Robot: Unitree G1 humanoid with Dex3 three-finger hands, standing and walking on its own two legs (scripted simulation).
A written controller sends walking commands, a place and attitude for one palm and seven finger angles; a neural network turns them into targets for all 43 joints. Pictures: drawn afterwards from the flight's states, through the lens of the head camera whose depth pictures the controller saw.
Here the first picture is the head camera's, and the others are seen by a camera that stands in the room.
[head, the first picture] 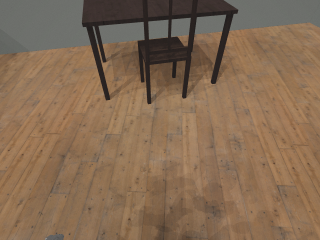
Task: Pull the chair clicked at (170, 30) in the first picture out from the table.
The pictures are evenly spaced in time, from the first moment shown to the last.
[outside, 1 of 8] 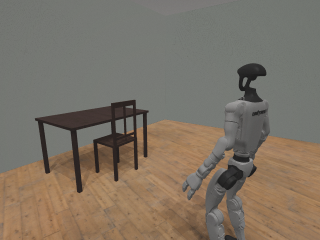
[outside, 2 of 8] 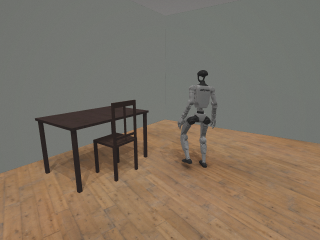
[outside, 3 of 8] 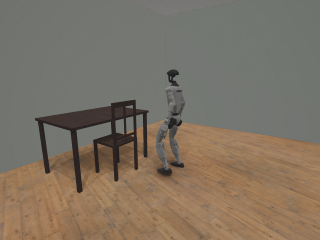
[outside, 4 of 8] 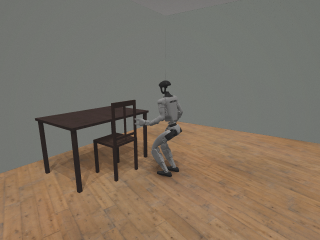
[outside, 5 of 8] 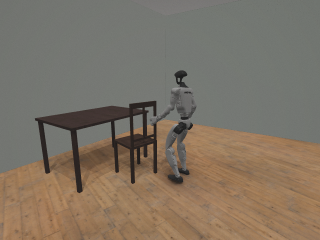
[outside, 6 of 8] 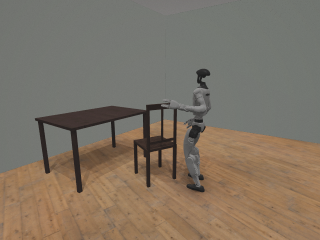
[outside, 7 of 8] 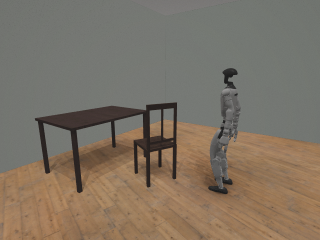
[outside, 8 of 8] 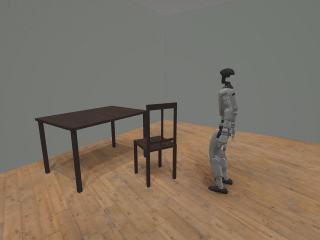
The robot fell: no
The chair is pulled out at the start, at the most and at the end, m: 0.00 0.48 0.48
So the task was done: yes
